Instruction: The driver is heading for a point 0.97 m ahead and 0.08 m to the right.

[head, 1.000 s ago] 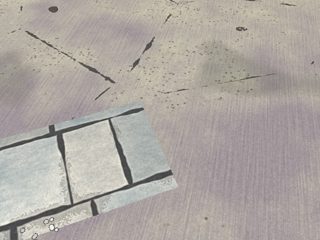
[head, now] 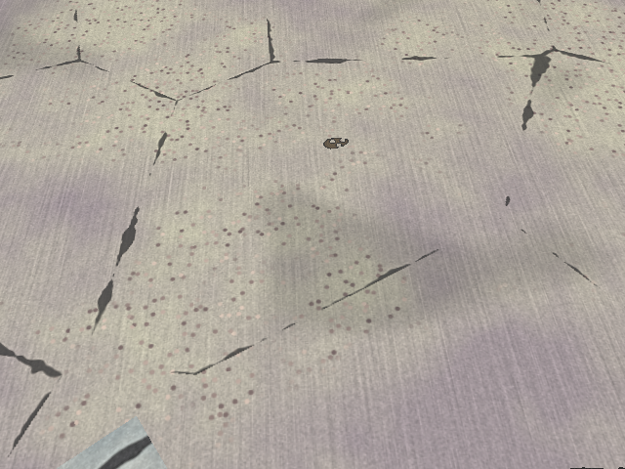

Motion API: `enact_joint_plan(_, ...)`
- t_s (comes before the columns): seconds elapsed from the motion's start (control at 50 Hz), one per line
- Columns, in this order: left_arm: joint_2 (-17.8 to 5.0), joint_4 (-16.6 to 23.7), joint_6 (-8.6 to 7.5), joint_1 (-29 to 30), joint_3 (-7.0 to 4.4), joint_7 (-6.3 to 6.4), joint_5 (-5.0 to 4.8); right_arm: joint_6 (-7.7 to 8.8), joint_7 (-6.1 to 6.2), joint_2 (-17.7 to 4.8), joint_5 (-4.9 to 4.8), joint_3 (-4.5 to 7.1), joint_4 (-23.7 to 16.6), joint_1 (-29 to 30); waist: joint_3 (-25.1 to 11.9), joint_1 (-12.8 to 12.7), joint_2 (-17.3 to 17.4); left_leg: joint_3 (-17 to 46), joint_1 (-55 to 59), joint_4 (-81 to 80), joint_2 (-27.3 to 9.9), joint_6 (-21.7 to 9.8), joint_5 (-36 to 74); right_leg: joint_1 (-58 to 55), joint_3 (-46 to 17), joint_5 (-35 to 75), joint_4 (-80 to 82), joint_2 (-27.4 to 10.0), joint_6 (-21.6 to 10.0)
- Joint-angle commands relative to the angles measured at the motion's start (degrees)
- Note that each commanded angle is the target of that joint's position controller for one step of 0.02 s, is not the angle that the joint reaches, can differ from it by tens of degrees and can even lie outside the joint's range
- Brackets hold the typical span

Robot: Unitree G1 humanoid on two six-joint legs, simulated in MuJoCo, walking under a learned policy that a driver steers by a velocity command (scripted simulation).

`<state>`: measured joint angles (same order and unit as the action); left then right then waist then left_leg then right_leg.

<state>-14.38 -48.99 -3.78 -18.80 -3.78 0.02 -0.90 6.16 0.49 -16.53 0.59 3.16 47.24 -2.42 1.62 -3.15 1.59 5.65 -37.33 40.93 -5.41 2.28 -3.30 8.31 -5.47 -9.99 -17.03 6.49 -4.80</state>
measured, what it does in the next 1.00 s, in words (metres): walks ahead, turning right: left foot, then right foot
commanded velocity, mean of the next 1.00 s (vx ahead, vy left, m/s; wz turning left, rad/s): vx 0.50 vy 0.00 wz -0.32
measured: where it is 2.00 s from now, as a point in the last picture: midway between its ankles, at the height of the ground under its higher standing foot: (396, 275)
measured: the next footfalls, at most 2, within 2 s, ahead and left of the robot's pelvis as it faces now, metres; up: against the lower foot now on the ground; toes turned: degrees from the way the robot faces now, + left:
left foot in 0.18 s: +0.30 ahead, +0.14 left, +0.00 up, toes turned -10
right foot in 0.70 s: +0.50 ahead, -0.18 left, +0.00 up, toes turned -21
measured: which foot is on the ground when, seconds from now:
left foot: up 0.00-0.16, down 0.18-0.72, up 0.74-1.00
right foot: down 0.00-0.20, up 0.22-0.68, down 0.70-1.00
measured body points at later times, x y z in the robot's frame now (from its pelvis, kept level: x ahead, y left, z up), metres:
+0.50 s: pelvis +0.27 +0.04 +0.00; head +0.30 +0.04 +0.45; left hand +0.51 +0.25 -0.10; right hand +0.22 -0.24 -0.13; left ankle +0.26 +0.15 -0.75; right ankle +0.35 -0.16 -0.68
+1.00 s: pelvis +0.51 -0.09 +0.00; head +0.53 -0.10 +0.45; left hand +0.65 +0.16 -0.12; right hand +0.57 -0.39 -0.11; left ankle +0.69 +0.04 -0.68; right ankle +0.46 -0.17 -0.75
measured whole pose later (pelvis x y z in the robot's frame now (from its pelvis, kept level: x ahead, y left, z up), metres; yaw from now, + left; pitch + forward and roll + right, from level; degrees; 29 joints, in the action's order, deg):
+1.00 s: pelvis +0.51 -0.09 +0.00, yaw -18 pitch +1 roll -2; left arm -15.1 -46.1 -4.8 -19.2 -3.8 -0.9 0.5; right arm 3.6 -0.7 -17.2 -0.9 3.1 48.9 -8.0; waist 0.6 -2.1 2.8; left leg 2.6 -39.3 51.7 -7.7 0.6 -5.5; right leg 5.2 4.3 -9.9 -13.8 3.7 -3.0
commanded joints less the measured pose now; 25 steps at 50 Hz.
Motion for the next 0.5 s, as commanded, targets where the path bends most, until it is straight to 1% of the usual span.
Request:
enact_joint_plan(0.02, -10.50, 3.34, -0.40, -0.83, -2.64, 0.82, -0.31, 0.76, -0.41, -2.55, -0.53, 0.30, -4.73, 5.51, -0.76, -0.51, -5.61, -3.18, 8.35, -9.15, 4.25, 0.47, 9.79, 6.47, -9.20, 7.51, 5.53, -11.95, -7.19)
enact_joint_plan(0.06, -10.02, 2.77, -0.12, -2.24, -2.62, 0.87, -0.63, 0.99, -0.70, -3.54, -0.99, 0.47, -5.91, 7.26, -0.72, -0.86, -6.17, -1.94, 9.28, -11.86, 4.75, 0.04, 9.62, 3.97, -11.60, 5.67, 3.53, -12.98, -6.60)
enact_joint_plan(0.08, -9.76, 2.71, 0.08, -2.56, -2.61, 1.02, -0.74, 1.18, -0.89, -4.35, -1.06, 0.68, -6.22, 7.36, -0.82, -0.60, -6.34, -1.11, 9.54, -13.37, 4.74, -0.27, 8.46, 1.86, -13.21, 4.96, 1.91, -13.66, -6.28)
enact_joint_plan(0.12, -10.00, 3.09, 0.51, -2.17, -2.83, 1.43, -0.52, 1.74, -1.22, -6.07, -1.18, 1.19, -6.37, 6.22, -1.10, 0.63, -7.38, -0.32, 11.07, -14.80, 4.58, -1.29, 3.92, -1.47, -16.30, 6.07, -1.68, -15.15, -5.71)
enact_joint_plan(0.14, -10.06, 3.47, 0.75, -1.72, -2.92, 1.53, -0.34, 2.06, -1.26, -6.78, -1.24, 1.48, -5.99, 4.15, -1.67, 1.83, -8.24, -0.80, 13.72, -15.46, 4.75, -2.11, 1.35, -2.15, -17.32, 7.89, -3.79, -15.27, -5.33)
enact_joint_plan(0.16, -9.13, 4.11, 0.91, -0.99, -2.60, 1.48, -0.21, 2.34, -1.06, -7.86, -1.00, 2.13, -4.76, -0.59, -3.87, 4.29, -8.31, -1.77, 20.39, -17.46, 4.89, -3.51, 0.71, -1.60, -16.96, 10.75, -7.96, -13.35, -4.24)
enact_joint_plan(0.18, -6.66, 5.24, 0.82, -0.19, -1.64, 1.17, 0.26, 2.62, -0.76, -9.95, -0.10, 2.95, -3.60, -7.99, -10.23, 7.82, -6.36, 1.54, 32.95, -15.95, 0.20, -6.29, -0.26, 2.44, -14.28, 10.23, -18.68, -10.10, -2.60)
enact_joint_plan(0.2, -3.28, 6.55, 0.43, -4.90, -0.64, 1.02, -0.09, 2.30, -0.30, -14.65, 0.82, 4.20, -2.89, -16.08, -19.29, 8.19, 4.55, 18.47, 54.03, -16.12, -12.10, -12.79, -6.11, 18.26, -6.88, -3.22, -37.40, -2.84, 1.49)
enact_joint_plan(0.22, -3.54, 7.57, -0.01, -9.22, -0.02, 0.96, -1.13, 1.33, -0.80, -14.10, -0.30, 4.27, -1.27, -18.37, -22.46, 6.44, 18.74, 38.55, 60.62, -21.98, -19.83, -17.77, -18.63, 32.10, -3.98, -25.24, -50.18, -2.08, 2.70)
enact_joint_plan(0.24, -9.38, 6.64, 0.15, -6.59, -1.31, 1.05, -1.62, 1.08, -0.89, -8.54, -0.92, 2.84, -2.89, -15.25, -14.81, 7.27, 10.16, 34.52, 54.35, -23.65, -17.89, -15.49, -25.97, 36.49, -5.57, -21.74, -55.78, -6.04, 2.90)
enact_joint_plan(0.26, -10.76, 7.46, 0.55, -1.78, -1.79, 1.12, -1.19, 0.64, -0.78, -6.27, -0.81, 2.17, -3.62, -12.34, -8.58, 7.47, 4.86, 25.53, 46.65, -24.40, -15.49, -13.02, -22.63, 36.67, -3.46, -16.84, -56.30, -8.10, 3.16)
enact_joint_plan(0.28, -10.08, 8.14, 0.76, 0.48, -1.90, 1.14, -0.61, 0.38, -0.82, -5.33, -0.42, 1.75, -3.61, -9.54, -4.30, 6.25, 2.42, 19.05, 39.34, -26.14, -13.04, -12.22, -16.11, 34.88, -2.36, -13.03, -54.12, -9.95, 3.49)
enact_joint_plan(0.3, -9.18, 8.61, 1.01, 1.22, -2.09, 0.95, -0.26, 0.32, -0.78, -4.34, 0.02, 1.39, -3.40, -8.19, -2.22, 5.06, 3.13, 14.71, 34.77, -27.77, -11.44, -11.94, -11.95, 33.12, -2.31, -10.51, -51.76, -11.70, 3.48)
enact_joint_plan(0.32, -7.87, 8.65, 1.18, 1.44, -1.94, 0.61, -0.24, 0.52, -0.93, -3.96, 0.33, 1.33, -2.98, -8.70, -0.86, 4.98, 3.59, 9.43, 30.83, -28.55, -9.29, -10.79, -4.72, 29.99, -2.03, -9.36, -50.26, -12.83, 3.33)
enact_joint_plan(0.34, -6.29, 9.29, 1.55, 0.46, -1.75, 0.41, -0.79, 0.64, -0.95, -4.87, 0.28, 1.58, -2.43, -8.14, -1.72, 3.62, 5.73, 7.91, 30.71, -30.11, -9.58, -11.94, -5.33, 30.04, -0.92, -8.10, -49.44, -13.17, 3.70)
enact_joint_plan(0.36, -6.06, 9.44, 1.92, 0.98, -1.74, 0.50, -0.75, 0.87, -0.98, -4.65, -0.04, 1.73, -2.26, -8.06, -1.57, 3.90, 4.10, 5.50, 30.17, -31.65, -8.66, -12.19, -4.54, 30.38, -0.68, -6.62, -49.13, -13.70, 3.71)
enact_joint_plan(0.38, -5.45, 10.63, 2.05, 2.15, -1.54, 0.47, -0.68, 1.18, -0.97, -5.95, -0.02, 2.02, -1.66, -8.62, -1.16, 3.71, 4.52, 4.94, 29.46, -32.55, -9.92, -13.51, -2.76, 31.26, -0.97, -4.91, -47.11, -13.90, 4.13)
enact_joint_plan(0.4, -5.11, 11.08, 2.17, 3.05, -1.33, 0.49, -0.47, 1.35, -1.06, -6.11, -0.24, 2.12, -1.18, -9.15, -0.74, 3.83, 3.09, 3.48, 29.78, -33.12, -9.94, -14.26, -0.27, 31.98, -1.37, -3.82, -44.72, -14.08, 4.53)
enact_joint_plan(0.42, -4.96, 11.42, 2.00, 4.08, -1.24, 0.45, -0.26, 1.31, -1.10, -6.30, -0.31, 2.24, -0.62, -9.84, -0.48, 4.10, 2.02, 1.68, 30.77, -33.31, -9.52, -14.36, 2.16, 32.79, -1.62, -1.39, -41.66, -13.58, 4.62)
enact_joint_plan(0.44, -4.49, 11.53, 1.75, 4.90, -1.05, 0.35, -0.19, 1.19, -1.12, -6.80, -0.27, 2.34, -0.14, -10.45, -0.74, 4.17, 1.32, -0.14, 31.57, -33.45, -8.98, -14.10, 3.64, 32.56, -1.35, 1.20, -38.26, -13.23, 4.51)
enact_joint_plan(0.48, -3.83, 12.33, 1.04, 8.17, -0.54, -0.30, 0.04, 0.83, -1.15, -7.33, -0.79, 2.32, 0.44, -10.87, -0.03, 4.94, 1.16, -4.18, 32.05, -33.48, -7.55, -13.25, 7.25, 30.97, 0.61, 7.18, -30.17, -12.63, 4.16)
enact_joint_plan(0.5, -3.52, 12.88, 0.67, 10.46, -0.28, -0.69, 0.21, 0.61, -1.10, -7.27, -1.10, 2.21, 0.87, -12.00, 0.44, 5.83, 0.80, -6.05, 32.40, -33.29, -6.55, -12.54, 8.89, 30.01, 2.13, 9.33, -26.68, -12.07, 3.87)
